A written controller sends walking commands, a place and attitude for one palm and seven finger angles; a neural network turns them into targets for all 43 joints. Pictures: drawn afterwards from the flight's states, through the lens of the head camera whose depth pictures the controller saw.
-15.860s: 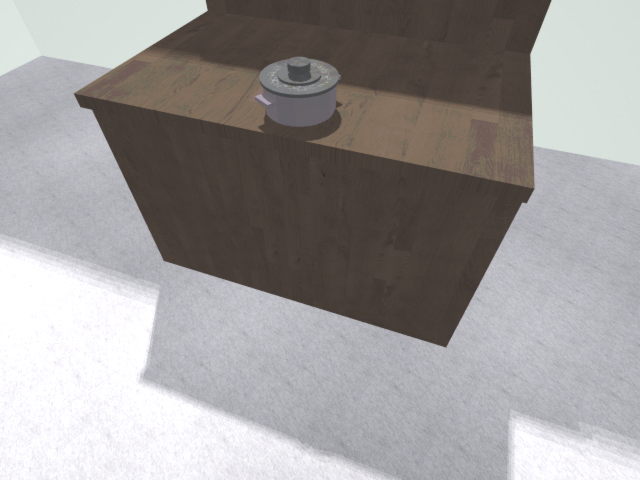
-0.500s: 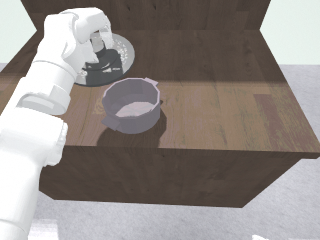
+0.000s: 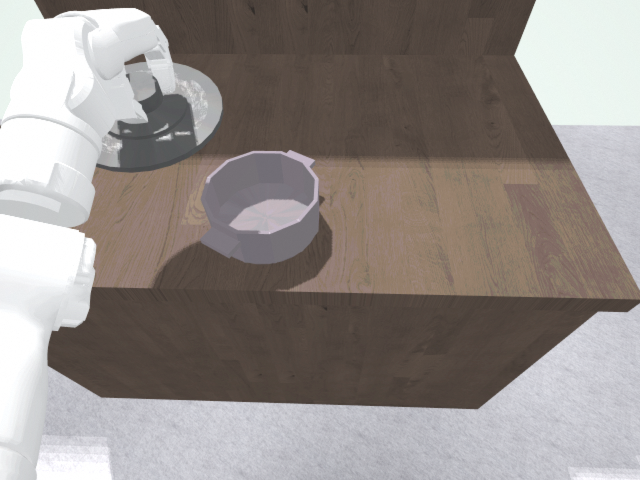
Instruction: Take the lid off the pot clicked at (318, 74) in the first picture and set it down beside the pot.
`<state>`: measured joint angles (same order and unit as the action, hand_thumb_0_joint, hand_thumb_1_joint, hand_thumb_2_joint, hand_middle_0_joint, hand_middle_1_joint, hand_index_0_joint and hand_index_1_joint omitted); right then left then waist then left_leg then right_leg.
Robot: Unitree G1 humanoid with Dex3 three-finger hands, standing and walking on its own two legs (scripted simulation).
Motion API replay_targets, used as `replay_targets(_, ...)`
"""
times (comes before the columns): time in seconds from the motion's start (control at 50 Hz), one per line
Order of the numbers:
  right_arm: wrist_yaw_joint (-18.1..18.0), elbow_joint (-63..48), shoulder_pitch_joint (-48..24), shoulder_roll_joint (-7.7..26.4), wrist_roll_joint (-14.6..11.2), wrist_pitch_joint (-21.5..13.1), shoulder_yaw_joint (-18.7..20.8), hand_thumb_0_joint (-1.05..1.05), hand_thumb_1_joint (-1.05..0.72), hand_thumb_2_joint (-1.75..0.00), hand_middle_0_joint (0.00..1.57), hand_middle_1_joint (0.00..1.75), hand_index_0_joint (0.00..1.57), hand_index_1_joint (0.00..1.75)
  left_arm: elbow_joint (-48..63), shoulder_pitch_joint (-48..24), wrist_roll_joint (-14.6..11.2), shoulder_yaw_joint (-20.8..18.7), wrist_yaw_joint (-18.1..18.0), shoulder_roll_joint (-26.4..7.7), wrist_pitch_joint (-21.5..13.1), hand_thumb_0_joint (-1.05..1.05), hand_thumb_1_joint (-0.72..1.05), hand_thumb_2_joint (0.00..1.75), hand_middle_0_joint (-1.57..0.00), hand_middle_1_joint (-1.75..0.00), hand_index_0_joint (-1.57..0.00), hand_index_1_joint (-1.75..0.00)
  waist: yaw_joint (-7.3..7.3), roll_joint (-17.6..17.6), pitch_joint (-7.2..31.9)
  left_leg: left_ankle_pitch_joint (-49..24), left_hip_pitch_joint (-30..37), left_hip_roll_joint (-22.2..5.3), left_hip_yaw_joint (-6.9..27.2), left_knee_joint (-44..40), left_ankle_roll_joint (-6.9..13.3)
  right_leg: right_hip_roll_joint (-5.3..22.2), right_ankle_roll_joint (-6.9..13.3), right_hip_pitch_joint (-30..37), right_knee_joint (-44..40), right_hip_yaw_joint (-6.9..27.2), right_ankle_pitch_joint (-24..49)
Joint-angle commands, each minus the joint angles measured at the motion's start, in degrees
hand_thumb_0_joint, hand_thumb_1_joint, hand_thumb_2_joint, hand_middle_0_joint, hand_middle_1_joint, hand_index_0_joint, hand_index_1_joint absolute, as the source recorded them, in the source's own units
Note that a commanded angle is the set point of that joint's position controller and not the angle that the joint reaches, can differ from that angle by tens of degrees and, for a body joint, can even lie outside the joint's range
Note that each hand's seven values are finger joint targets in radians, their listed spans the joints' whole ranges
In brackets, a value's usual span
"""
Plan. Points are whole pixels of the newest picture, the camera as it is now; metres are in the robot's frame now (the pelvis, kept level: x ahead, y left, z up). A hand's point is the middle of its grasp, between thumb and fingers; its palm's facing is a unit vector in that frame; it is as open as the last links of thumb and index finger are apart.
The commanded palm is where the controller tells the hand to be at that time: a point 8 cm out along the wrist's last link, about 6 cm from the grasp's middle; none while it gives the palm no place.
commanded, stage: move the lid sideways beside the pot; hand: left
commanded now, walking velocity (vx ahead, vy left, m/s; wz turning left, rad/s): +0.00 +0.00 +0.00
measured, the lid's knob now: (137, 93) +0.52 +0.19 +0.21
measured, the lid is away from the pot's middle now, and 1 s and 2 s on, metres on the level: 0.13 0.26 0.23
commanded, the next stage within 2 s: lower the lid onto the table in 1.02 s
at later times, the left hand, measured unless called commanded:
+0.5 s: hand (62, 99) +0.49 +0.26 +0.23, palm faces -0.30 -0.04 -0.95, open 8.2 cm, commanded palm +0.50 +0.26 +0.30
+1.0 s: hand (15, 108) +0.49 +0.31 +0.22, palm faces -0.32 -0.06 -0.95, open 8.2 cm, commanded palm +0.51 +0.30 +0.30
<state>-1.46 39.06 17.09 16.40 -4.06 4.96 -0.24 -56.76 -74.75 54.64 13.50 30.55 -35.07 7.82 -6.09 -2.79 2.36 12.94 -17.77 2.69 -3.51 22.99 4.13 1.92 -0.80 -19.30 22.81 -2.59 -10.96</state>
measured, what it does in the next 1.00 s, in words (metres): stands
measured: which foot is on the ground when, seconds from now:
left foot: down 0.00-1.00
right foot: down 0.00-1.00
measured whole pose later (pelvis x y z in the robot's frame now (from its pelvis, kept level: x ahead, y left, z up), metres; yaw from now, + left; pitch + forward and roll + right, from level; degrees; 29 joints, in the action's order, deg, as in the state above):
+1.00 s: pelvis +0.01 +0.02 +0.00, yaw +1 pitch +10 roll -2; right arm -2.4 39.8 18.5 17.1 -4.7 7.5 -0.5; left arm -59.6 -74.1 55.5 8.8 33.0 -48.6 -1.5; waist -6.1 -1.7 1.8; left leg 14.7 -20.5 2.9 -2.5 25.4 5.4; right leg 2.0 -1.6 -19.5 20.5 -3.4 -10.5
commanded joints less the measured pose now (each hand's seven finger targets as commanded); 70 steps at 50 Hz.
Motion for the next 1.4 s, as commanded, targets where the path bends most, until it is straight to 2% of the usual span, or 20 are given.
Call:
replay_targets(0.0, -0.88, -4.65, 1.61, 9.25, 0.03, -1.66, 3.00, 0.00, -0.90, -0.90, 0.20, 0.30, 0.20, 0.30, 12.18, -38.38, 1.00, -6.88, -3.16, -17.92, -1.08, 0.00, 0.57, 1.05, -0.74, -1.02, -0.78, -1.05, -0.77, 1.11, 25.66, -21.70, 16.07, -0.66, 5.74, 1.35, -0.05, -2.73, 3.14, 5.56, -0.62, 0.56, 16.77)
replay_targets(0.02, -0.80, -4.75, 1.74, 9.74, 0.06, -1.57, 3.12, 0.00, -0.90, -0.90, 0.20, 0.30, 0.20, 0.30, 13.32, -37.99, 0.17, -5.87, -3.26, -17.13, -1.43, 0.00, 0.57, 1.05, -0.74, -1.02, -0.78, -1.05, -0.67, -1.85, 26.07, -24.81, 17.31, -0.73, 5.89, 1.87, -0.38, -2.40, 3.39, 5.16, -0.58, 0.50, 18.08)
replay_targets(0.08, -0.95, -4.77, 1.79, 9.25, 0.19, -1.78, 3.08, 0.00, -0.90, -0.90, 0.20, 0.30, 0.20, 0.30, 14.66, -39.29, 1.41, -7.78, -3.18, -20.09, -2.49, 0.00, 0.57, 1.05, -0.74, -1.02, -0.78, -1.05, -0.39, -1.37, 27.23, -24.08, 17.41, -0.79, 5.99, 1.94, -0.11, -2.72, 3.23, 6.09, -0.63, 0.72, 17.47)
replay_targets(0.12, -1.00, -4.30, 2.43, 9.85, -0.11, -1.30, 3.16, 0.00, -0.90, -0.90, 0.20, 0.30, 0.20, 0.30, 12.07, -36.80, 0.36, -5.63, -2.88, -17.75, -2.53, 0.00, 0.57, 1.05, -0.74, -1.02, -0.78, -1.05, -0.97, -1.62, 24.72, -25.17, 16.86, -0.97, 6.09, 2.04, -0.45, -2.63, 3.38, 4.68, -0.98, 0.25, 17.85)
replay_targets(0.2, -1.17, -4.63, 2.26, 9.75, 0.09, -1.31, 3.23, 0.00, -0.90, -0.90, 0.20, 0.30, 0.20, 0.30, 14.36, -38.55, 1.45, -9.15, -2.65, -23.08, -3.71, 0.00, 0.57, 1.05, -0.74, -1.02, -0.78, -1.05, -0.40, -1.53, 28.49, -25.85, 17.43, -0.86, 5.81, 2.32, 0.08, -2.80, 3.13, 7.08, -0.63, 0.83, 19.13)
replay_targets(0.28, -1.05, -3.97, 2.89, 10.04, -0.22, -0.62, 3.19, 0.00, -0.90, -0.90, 0.20, 0.30, 0.20, 0.30, 11.36, -35.31, 1.22, -8.27, -2.03, -22.45, -4.03, 0.00, 0.57, 1.05, -0.74, -1.02, -0.78, -1.05, -0.65, -1.30, 24.98, -25.64, 16.38, -1.22, 5.92, 2.32, -0.11, -3.04, 3.04, 5.08, -1.14, 0.12, 17.66)
replay_targets(0.32, -0.88, -4.44, 2.45, 10.25, -0.14, -0.77, 3.54, 0.00, -0.90, -0.90, 0.20, 0.30, 0.20, 0.30, 16.11, -37.95, 0.37, -6.56, -2.16, -20.77, -4.73, 0.00, 0.57, 1.05, -0.74, -1.02, -0.78, -1.05, -0.68, -6.32, 26.69, -30.36, 20.00, -1.42, 6.61, 3.37, -0.82, -2.80, 3.41, 3.17, -0.91, -0.02, 17.99)
replay_targets(0.38, -0.96, -4.65, 2.81, 9.98, 0.18, -0.62, 3.36, 0.00, -0.90, -0.90, 0.20, 0.30, 0.20, 0.30, 15.24, -35.95, 1.38, -10.67, -1.84, -25.60, -5.71, 0.00, 0.57, 1.05, -0.74, -1.02, -0.78, -1.05, -0.11, -3.60, 28.31, -30.22, 19.33, -1.43, 6.67, 3.25, -0.41, -3.20, 3.14, 5.17, -0.80, 0.17, 17.88)
replay_targets(0.42, -0.82, -4.00, 3.17, 10.11, -0.38, -0.21, 3.51, 0.00, -0.90, -0.90, 0.20, 0.30, 0.20, 0.30, 13.52, -35.03, -0.50, -5.09, -1.27, -18.90, -5.30, 0.00, 0.57, 1.05, -0.74, -1.02, -0.78, -1.05, -1.25, -5.21, 24.44, -32.56, 19.97, -1.69, 7.14, 3.49, -1.21, -3.17, 3.25, 1.44, -1.30, -0.69, 17.20)
replay_targets(0.52, -0.74, -3.98, 3.49, 10.59, 0.02, -0.13, 3.58, 0.00, -0.90, -0.90, 0.20, 0.30, 0.20, 0.30, 16.93, -35.51, -0.54, -8.60, -1.32, -23.33, -6.48, 0.00, 0.57, 1.05, -0.74, -1.02, -0.78, -1.05, -0.59, -6.04, 27.06, -35.24, 21.78, -1.81, 7.75, 4.19, -1.53, -3.24, 3.35, 1.93, -1.12, -0.59, 17.46)
replay_targets(0.6, -0.88, -3.66, 3.62, 10.48, -0.18, 0.45, 3.14, 0.00, -0.90, -0.90, 0.20, 0.30, 0.20, 0.30, 12.69, -35.02, 0.23, -10.03, -0.90, -25.71, -6.66, 0.00, 0.57, 1.05, -0.74, -1.02, -0.78, -1.05, -0.43, -1.82, 25.09, -28.68, 17.52, -1.51, 6.91, 3.12, -0.53, -3.44, 2.96, 3.59, -1.31, -0.69, 16.27)
replay_targets(0.84, -1.56, -3.72, 4.15, 10.74, -0.14, 0.85, 2.81, 0.00, -0.90, -0.90, 0.20, 0.30, 0.20, 0.30, 14.00, -36.42, 1.15, -12.04, -1.38, -31.13, -9.91, 0.00, 0.57, 1.05, -0.74, -1.02, -0.78, -1.05, -0.22, -5.97, 27.03, -32.23, 18.97, -2.05, 7.27, 3.79, -0.89, -3.55, 2.90, 3.78, -1.41, -0.59, 16.41)
replay_targets(0.96, -1.53, -2.70, 4.99, 10.61, -0.37, 1.30, 3.16, 0.00, -0.90, -0.90, 0.20, 0.30, 0.20, 0.30, 12.95, -35.72, 0.38, -8.62, -0.75, -26.62, -9.73, 0.00, 0.57, 1.05, -0.74, -1.02, -0.78, -1.05, -1.29, -5.94, 25.54, -34.04, 20.38, -2.39, 7.63, 4.44, -0.89, -3.95, 2.76, 0.78, -1.92, -1.10, 15.38)
replay_targets(1.02, -1.40, -2.40, 5.31, 10.78, -0.08, 0.50, 3.67, 0.00, -0.90, -0.90, 0.20, 0.30, 0.20, 0.30, 18.49, -38.64, -0.72, -7.30, -0.79, -24.56, -10.10, 0.00, 0.57, 1.05, -0.74, -1.02, -0.78, -1.05, -1.29, -10.64, 28.28, -40.32, 25.71, -2.77, 8.71, 5.75, -2.04, -3.89, 3.02, -1.87, -1.89, -1.12, 14.57)
replay_targets(1.1, -1.56, -1.60, 6.28, 10.72, 0.06, 0.62, 3.32, 0.00, -0.90, -0.90, 0.20, 0.30, 0.20, 0.30, 12.12, -35.16, -0.40, -10.02, -0.29, -27.02, -10.06, 0.00, 0.57, 1.05, -0.74, -1.02, -0.78, -1.05, -1.26, -5.19, 26.97, -34.94, 20.84, -2.03, 7.86, 4.90, -0.94, -4.04, 2.73, 0.97, -1.80, -1.05, 15.73)
replay_targets(1.12, -1.29, -1.12, 6.51, 11.34, -0.36, 0.50, 3.42, 0.00, -0.90, -0.90, 0.20, 0.30, 0.20, 0.30, 9.51, -35.28, -0.76, -8.50, -0.44, -25.46, -8.71, 0.00, 0.57, 1.05, -0.74, -1.02, -0.78, -1.05, -1.58, -8.16, 25.60, -36.16, 20.93, -1.98, 8.01, 5.16, -1.63, -3.74, 3.08, -0.16, -1.50, -1.19, 16.37)
replay_targets(1.16, -0.98, -0.81, 6.46, 10.94, -0.32, 0.14, 3.35, 0.00, -0.90, -0.90, 0.20, 0.30, 0.20, 0.30, 8.93, -37.18, 0.25, -6.97, -0.23, -23.51, -7.56, 0.00, 0.57, 1.05, -0.74, -1.02, -0.78, -1.05, -1.79, -6.05, 23.99, -35.33, 20.01, -2.15, 8.32, 4.83, -1.64, -4.27, 2.93, -0.85, -1.41, -1.51, 15.51)
replay_targets(1.24, -0.67, -1.94, 6.21, 10.71, 0.46, -0.37, 3.38, 0.00, -0.90, -0.90, 0.20, 0.30, 0.20, 0.30, 13.96, -38.96, 1.90, -9.72, -1.19, -27.01, -7.72, 0.00, 0.57, 1.05, -0.74, -1.02, -0.78, -1.05, -0.70, -7.52, 29.35, -40.61, 22.48, -2.13, 8.88, 5.71, -2.08, -4.40, 2.97, 1.11, -0.42, -0.80, 17.69)
replay_targets(1.3, -0.83, -2.18, 6.84, 10.86, 0.04, -0.25, 3.38, 0.00, -0.90, -0.90, 0.20, 0.30, 0.20, 0.30, 8.01, -34.76, 1.96, -10.89, -1.17, -27.69, -7.20, 0.00, 0.57, 1.05, -0.74, -1.02, -0.78, -1.05, -0.83, -3.53, 27.64, -36.99, 19.39, -1.90, 7.80, 5.40, -1.31, -4.19, 2.70, 2.25, -0.45, -0.81, 18.28)
replay_targets(1.38, -0.81, -2.89, 6.69, 10.90, 0.09, 0.10, 3.25, 0.00, -0.90, -0.90, 0.20, 0.30, 0.20, 0.30, 9.12, -35.63, 2.73, -11.99, -1.71, -29.97, -7.60, 0.00, 0.57, 1.05, -0.74, -1.02, -0.78, -1.05, -0.39, -3.96, 28.12, -37.51, 18.53, -1.96, 7.50, 5.34, -1.18, -4.17, 2.75, 3.52, -0.06, -0.64, 19.79)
